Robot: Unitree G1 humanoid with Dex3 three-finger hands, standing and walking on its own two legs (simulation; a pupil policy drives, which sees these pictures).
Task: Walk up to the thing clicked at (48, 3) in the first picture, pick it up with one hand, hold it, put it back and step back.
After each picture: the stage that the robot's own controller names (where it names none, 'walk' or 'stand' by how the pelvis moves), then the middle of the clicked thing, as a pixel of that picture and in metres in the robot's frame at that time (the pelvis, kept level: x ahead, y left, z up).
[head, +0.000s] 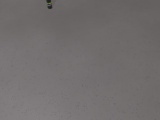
stand; (48, 0) +2.19 +0.50 -0.66
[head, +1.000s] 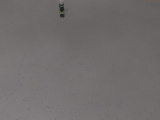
walk; (61, 8) +2.10 +0.24 -0.64
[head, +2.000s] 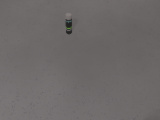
walk; (68, 24) +1.45 +0.13 -0.65
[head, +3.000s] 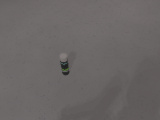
walk; (64, 64) +0.91 +0.17 -0.64
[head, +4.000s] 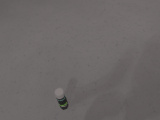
walk; (61, 99) +0.57 +0.23 -0.63
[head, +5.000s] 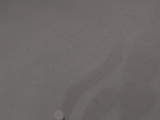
stand; out of the picture +0.41 +0.18 -0.64
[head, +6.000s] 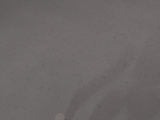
stand; out of the picture +0.42 +0.18 -0.66
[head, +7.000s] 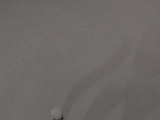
stand; (58, 117) +0.41 +0.20 -0.65
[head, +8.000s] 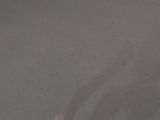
stand; out of the picture +0.40 +0.19 -0.66
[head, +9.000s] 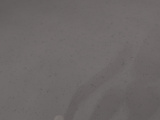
stand; out of the picture +0.40 +0.20 -0.66
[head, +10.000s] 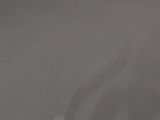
go down; out of the picture +0.40 +0.19 -0.66
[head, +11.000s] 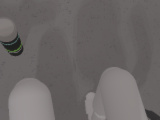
go down; (10, 40) +0.49 +0.22 -0.25
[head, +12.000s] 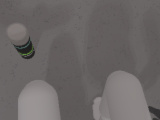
close in; (23, 44) +0.49 +0.21 -0.26
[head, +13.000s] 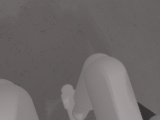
close in; out of the picture +0.48 +0.26 -0.17
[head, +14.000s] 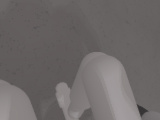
close; out of the picture +0.48 +0.27 -0.16
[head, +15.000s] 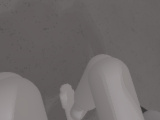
lift; out of the picture +0.42 +0.24 -0.17
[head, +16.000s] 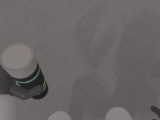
lift; (30, 77) +0.33 +0.17 +0.03
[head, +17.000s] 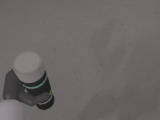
hold; (37, 85) +0.31 +0.16 +0.06
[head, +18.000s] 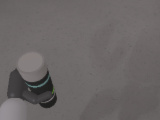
hold; (40, 84) +0.32 +0.16 +0.05
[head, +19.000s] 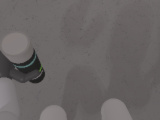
crouch; (27, 62) +0.40 +0.17 -0.02
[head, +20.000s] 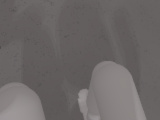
lower; out of the picture +0.48 +0.23 -0.10
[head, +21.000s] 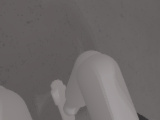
lower; out of the picture +0.48 +0.27 -0.17
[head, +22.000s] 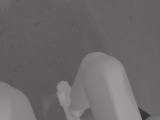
lower; out of the picture +0.47 +0.27 -0.16
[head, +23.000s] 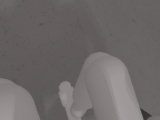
lower; out of the picture +0.46 +0.26 -0.16
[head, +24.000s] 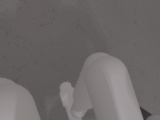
rest; out of the picture +0.45 +0.26 -0.16
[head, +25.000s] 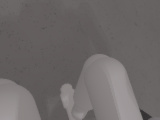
open; out of the picture +0.46 +0.24 -0.18
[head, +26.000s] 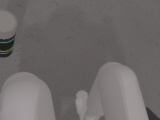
stand; (3, 38) +0.46 +0.21 -0.19
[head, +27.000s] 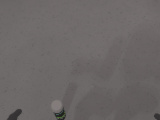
stand; (58, 111) +0.40 +0.16 -0.55
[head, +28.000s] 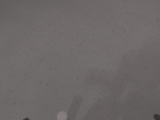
stand; out of the picture +0.41 +0.16 -0.60
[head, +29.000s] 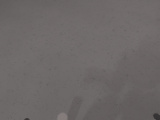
stand; out of the picture +0.39 +0.15 -0.60
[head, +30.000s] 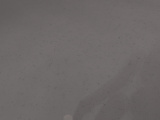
stand; out of the picture +0.42 +0.15 -0.65
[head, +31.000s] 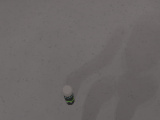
walk; (68, 95) +0.49 +0.13 -0.63
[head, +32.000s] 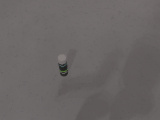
walk; (63, 66) +0.75 +0.14 -0.63
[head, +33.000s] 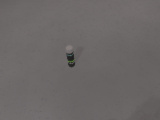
stand; (70, 56) +1.03 +0.20 -0.64
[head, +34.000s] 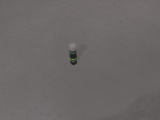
stand; (73, 54) +1.03 +0.13 -0.66
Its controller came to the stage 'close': yes
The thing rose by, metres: 0.70
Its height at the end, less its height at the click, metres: +0.00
